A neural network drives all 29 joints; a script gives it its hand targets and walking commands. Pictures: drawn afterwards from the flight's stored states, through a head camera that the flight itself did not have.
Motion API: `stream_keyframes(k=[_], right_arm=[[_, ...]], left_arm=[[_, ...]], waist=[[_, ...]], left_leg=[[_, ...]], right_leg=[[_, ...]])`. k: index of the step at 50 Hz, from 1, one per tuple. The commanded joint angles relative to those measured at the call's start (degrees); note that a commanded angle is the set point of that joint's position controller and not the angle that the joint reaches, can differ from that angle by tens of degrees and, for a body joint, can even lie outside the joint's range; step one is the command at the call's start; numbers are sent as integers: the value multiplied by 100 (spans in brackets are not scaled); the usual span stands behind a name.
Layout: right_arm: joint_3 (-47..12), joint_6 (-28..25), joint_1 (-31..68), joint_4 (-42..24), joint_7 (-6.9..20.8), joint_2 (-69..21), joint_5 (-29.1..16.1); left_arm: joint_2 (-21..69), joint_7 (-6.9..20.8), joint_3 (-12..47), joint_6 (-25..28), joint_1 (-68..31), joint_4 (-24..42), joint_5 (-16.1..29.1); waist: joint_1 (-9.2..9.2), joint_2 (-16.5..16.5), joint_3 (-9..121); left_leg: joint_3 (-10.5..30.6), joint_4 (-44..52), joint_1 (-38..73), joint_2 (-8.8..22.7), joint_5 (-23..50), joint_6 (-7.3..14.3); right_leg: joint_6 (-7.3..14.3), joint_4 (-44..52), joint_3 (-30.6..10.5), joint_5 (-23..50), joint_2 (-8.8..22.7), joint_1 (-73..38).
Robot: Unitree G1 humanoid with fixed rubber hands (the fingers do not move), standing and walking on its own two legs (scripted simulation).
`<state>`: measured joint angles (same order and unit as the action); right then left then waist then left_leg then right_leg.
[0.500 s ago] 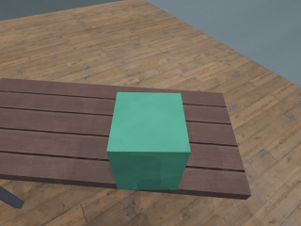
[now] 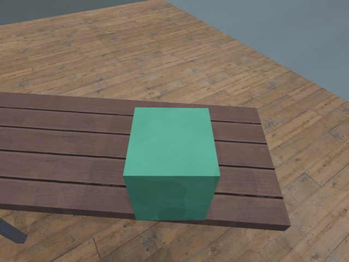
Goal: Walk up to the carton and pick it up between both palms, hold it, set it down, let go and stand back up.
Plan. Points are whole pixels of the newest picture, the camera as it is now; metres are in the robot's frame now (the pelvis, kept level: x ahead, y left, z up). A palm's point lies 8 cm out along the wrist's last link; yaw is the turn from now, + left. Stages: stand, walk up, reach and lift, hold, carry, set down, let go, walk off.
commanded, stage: stand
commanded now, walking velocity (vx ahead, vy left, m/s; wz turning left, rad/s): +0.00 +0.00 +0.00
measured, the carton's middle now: (171, 165) +0.39 +0.02 -0.04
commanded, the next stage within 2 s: none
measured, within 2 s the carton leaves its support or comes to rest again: neither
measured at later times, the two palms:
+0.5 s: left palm out of the picture +0.07 +0.28 -0.13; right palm out of the picture +0.05 -0.28 -0.13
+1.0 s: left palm out of the picture +0.07 +0.28 -0.13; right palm out of the picture +0.06 -0.28 -0.13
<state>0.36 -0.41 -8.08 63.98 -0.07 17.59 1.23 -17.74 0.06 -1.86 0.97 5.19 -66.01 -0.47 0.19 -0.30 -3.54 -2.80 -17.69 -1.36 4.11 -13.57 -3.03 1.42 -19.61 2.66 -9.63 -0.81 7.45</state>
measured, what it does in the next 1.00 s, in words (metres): stands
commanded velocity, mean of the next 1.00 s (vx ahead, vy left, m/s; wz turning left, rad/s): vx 0.00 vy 0.00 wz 0.00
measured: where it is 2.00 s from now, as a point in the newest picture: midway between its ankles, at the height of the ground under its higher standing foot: outside the picture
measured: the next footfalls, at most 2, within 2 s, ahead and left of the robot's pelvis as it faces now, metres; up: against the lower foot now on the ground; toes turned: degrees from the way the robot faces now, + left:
none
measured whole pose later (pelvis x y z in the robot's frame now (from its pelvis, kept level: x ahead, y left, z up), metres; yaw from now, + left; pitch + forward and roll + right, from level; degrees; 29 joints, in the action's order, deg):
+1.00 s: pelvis +0.00 +0.00 +0.00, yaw +0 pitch -3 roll +0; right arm 0.4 -0.3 -7.3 64.1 -0.2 17.5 1.2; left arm -17.4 -0.1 -1.4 1.2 4.9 -66.0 -0.4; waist 0.2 -0.5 -3.9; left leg -2.7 -17.8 -1.2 4.1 -13.8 -2.9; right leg 1.3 -19.2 2.8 -9.6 -0.8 7.1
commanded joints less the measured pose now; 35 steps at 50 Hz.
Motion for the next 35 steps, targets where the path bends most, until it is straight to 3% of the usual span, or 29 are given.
stream_keyframes(k=[1,3,5,10,11,12,13,15,17,18,19,20,21,23,25,26,29,31,32,35], right_arm=[[216,-99,179,-314,-81,1316,8],[210,-117,195,-324,-66,1247,14],[237,-91,102,-272,-82,1333,8],[254,-104,162,-323,-82,1387,-6],[272,-111,133,-278,-78,1410,-20],[247,-93,123,-278,-71,1331,-45],[240,-97,107,-263,-73,1312,-4],[246,-102,65,-245,-79,1327,-59],[212,-81,112,-276,-79,1291,3],[251,-98,130,-292,-75,1312,16],[218,-75,195,-269,-70,1291,0],[249,-93,137,-272,-81,1367,-16],[207,-89,161,-281,-69,1225,-11],[214,-100,166,-259,-58,1303,-6],[198,-91,192,-258,-64,1268,28],[226,-76,158,-284,-70,1275,4],[204,-122,132,-241,-68,1257,5],[216,-105,79,-241,-75,1340,-22],[235,-115,131,-240,-84,1329,-5],[228,-113,148,-274,-78,1323,-15]], left_arm=[[-1393,-94,-229,121,-313,363,19],[-1451,-86,-234,123,-344,398,-21],[-1455,-77,-237,115,-242,336,32],[-1329,-83,-185,114,-288,325,12],[-1327,-96,-200,114,-199,323,-9],[-1461,-95,-222,112,-260,345,33],[-1436,-83,-212,111,-300,375,-9],[-1377,-77,-179,126,-263,347,29],[-1378,-77,-183,131,-329,364,13],[-1354,-91,-191,139,-248,349,9],[-1436,-83,-206,124,-346,372,19],[-1287,-85,-175,134,-257,360,0],[-1432,-87,-199,138,-229,373,17],[-1461,-98,-224,122,-331,373,9],[-1418,-90,-194,130,-223,355,17],[-1358,-90,-188,143,-248,343,22],[-1363,-85,-204,138,-132,386,6],[-1419,-89,-204,137,-258,373,11],[-1296,-87,-198,135,-193,356,18],[-1439,-94,-228,122,-251,356,-8]], waist=[[8,58,439],[18,121,299],[-3,-137,333],[11,27,400],[6,-151,436],[-1,89,359],[8,101,351],[34,-66,486],[45,128,531],[-3,-5,434],[16,85,418],[6,-85,471],[-27,42,484],[9,5,629],[-76,31,493],[1,55,428],[-22,-142,582],[17,71,539],[-29,-68,533],[13,13,407]], left_leg=[[268,373,-291,522,1013,276],[278,372,-312,549,836,275],[266,376,-291,547,824,290],[302,376,-311,528,956,275],[302,397,-249,513,854,253],[321,382,-340,496,827,257],[257,306,-315,533,754,283],[295,330,-261,505,685,321],[308,296,-244,556,839,329],[324,326,-285,530,848,332],[304,307,-314,544,961,313],[280,295,-285,535,941,319],[318,323,-307,520,897,300],[281,335,-240,544,1009,282],[302,342,-206,559,990,320],[281,328,-284,535,967,316],[259,330,-190,550,998,319],[288,352,-170,549,1051,274],[298,354,-230,561,1077,295],[279,354,-221,533,1084,286]], right_leg=[[24,300,-639,1490,878,-356],[36,318,-637,1349,876,-151],[28,377,-667,1225,899,-241],[12,340,-643,1333,924,-288],[7,388,-666,1229,876,-297],[2,400,-660,1131,850,-274],[35,399,-673,1211,920,-268],[21,403,-758,1184,953,-298],[62,325,-669,1282,936,-293],[20,352,-672,1268,889,-324],[15,365,-615,1438,905,-304],[32,344,-712,1508,946,-358],[40,338,-677,1493,940,-405],[62,282,-653,1580,943,-460],[30,333,-612,1473,911,-360],[28,302,-665,1493,906,-329],[57,273,-700,1534,936,-389],[5,290,-674,1480,886,-317],[40,281,-638,1562,912,-388],[38,277,-646,1484,910,-330]])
